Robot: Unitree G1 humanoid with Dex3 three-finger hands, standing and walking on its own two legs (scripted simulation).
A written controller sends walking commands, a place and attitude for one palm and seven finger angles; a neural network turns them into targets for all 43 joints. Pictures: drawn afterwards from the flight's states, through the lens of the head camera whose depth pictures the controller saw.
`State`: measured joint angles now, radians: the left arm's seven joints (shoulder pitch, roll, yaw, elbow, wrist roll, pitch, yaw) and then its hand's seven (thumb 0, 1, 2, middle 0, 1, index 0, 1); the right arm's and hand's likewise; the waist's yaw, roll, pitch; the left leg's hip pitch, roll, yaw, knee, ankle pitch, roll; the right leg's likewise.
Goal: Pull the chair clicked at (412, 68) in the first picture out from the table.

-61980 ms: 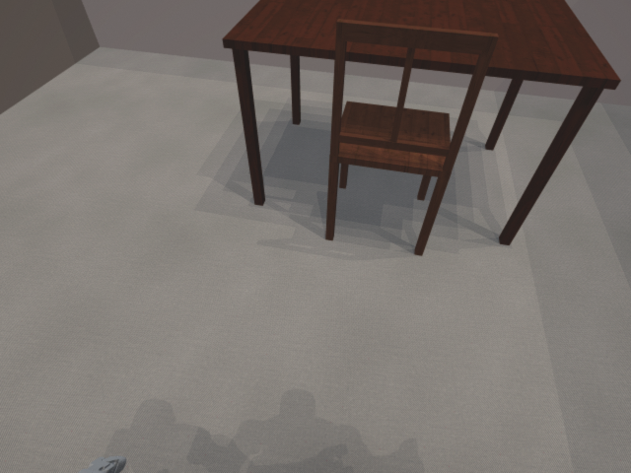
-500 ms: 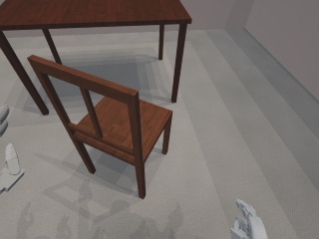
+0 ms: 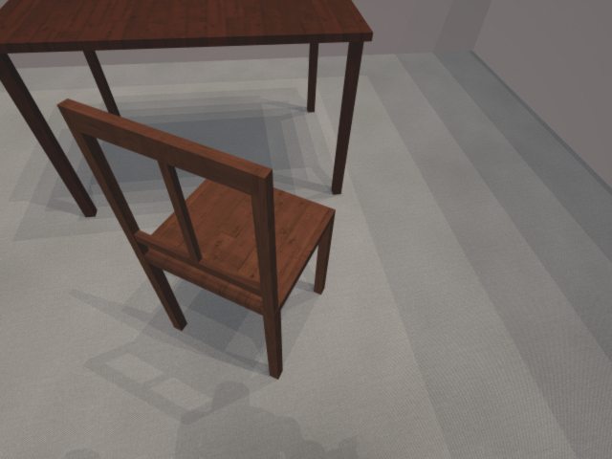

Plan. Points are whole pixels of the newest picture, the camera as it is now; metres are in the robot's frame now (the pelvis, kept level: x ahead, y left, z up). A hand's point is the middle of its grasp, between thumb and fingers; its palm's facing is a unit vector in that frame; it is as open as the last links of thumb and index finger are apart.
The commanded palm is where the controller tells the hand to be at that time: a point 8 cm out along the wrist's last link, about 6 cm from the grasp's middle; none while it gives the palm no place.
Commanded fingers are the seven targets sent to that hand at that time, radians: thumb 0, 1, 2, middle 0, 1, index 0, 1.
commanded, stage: let the arm hang, fingers relaxed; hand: left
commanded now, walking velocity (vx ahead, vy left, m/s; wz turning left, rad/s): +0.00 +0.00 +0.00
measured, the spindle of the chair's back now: (182, 215) +0.56 +0.27 -0.09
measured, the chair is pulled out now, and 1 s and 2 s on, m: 0.60 0.60 0.60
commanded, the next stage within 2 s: look to check the result in 0.82 s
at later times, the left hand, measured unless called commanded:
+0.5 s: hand out of the picture -0.03 +0.16 -0.16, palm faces +0.01 -0.98 -0.20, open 7.4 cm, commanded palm none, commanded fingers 0.00 0.90 0.90 -0.20 -0.30 -0.20 -0.30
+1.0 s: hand out of the picture -0.01 +0.14 -0.17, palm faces +0.01 -0.98 -0.18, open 7.4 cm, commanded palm none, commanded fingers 0.00 0.90 0.90 -0.20 -0.30 -0.20 -0.30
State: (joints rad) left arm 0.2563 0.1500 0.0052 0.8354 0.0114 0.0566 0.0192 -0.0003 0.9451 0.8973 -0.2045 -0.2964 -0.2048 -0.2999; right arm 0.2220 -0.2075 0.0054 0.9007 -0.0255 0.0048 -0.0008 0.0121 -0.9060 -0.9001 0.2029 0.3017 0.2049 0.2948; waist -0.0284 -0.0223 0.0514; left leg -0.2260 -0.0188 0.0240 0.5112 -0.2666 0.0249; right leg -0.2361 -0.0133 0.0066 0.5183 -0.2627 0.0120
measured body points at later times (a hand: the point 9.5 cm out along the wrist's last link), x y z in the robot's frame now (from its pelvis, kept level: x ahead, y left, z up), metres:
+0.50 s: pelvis -0.01 -0.01 +0.00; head +0.01 -0.02 +0.45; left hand -0.03 +0.21 -0.15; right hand -0.05 -0.21 -0.16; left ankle +0.01 +0.10 -0.74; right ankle +0.01 -0.13 -0.74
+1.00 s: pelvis +0.00 -0.02 +0.01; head +0.01 -0.03 +0.45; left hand -0.01 +0.19 -0.15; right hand -0.04 -0.22 -0.16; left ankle +0.01 +0.10 -0.74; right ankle +0.01 -0.13 -0.74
